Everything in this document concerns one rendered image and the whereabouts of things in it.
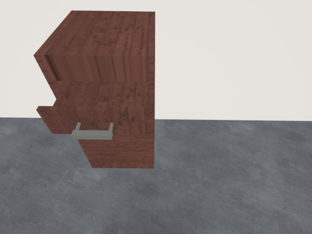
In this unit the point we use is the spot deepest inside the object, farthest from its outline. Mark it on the handle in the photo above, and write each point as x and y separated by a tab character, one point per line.
92	134

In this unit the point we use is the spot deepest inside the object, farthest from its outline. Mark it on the cabinet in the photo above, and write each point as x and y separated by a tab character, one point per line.
106	46

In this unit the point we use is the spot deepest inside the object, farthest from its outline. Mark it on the drawer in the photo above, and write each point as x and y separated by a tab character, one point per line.
96	104

